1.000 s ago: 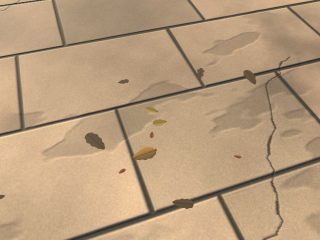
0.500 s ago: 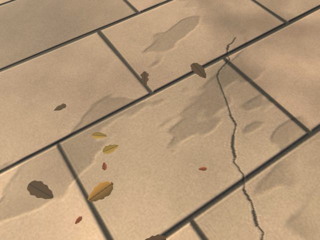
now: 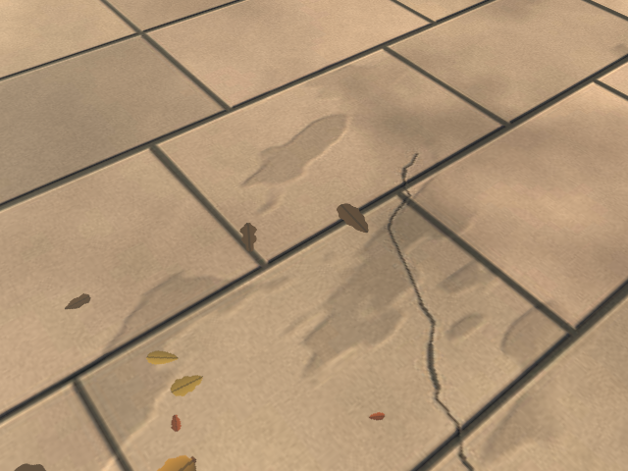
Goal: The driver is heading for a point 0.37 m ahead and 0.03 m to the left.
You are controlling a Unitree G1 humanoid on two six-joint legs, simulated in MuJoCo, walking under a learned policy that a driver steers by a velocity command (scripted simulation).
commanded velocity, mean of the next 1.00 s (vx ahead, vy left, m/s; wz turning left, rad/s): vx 0.17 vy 0.00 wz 0.00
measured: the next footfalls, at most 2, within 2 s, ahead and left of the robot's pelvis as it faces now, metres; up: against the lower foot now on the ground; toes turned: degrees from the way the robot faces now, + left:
left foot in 1.14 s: +0.42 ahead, +0.11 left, +0.00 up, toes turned +4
right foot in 1.48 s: +0.39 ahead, -0.12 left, +0.00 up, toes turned +2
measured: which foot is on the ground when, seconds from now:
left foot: down 0.00-0.72, up 0.74-1.00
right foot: down 0.00-1.00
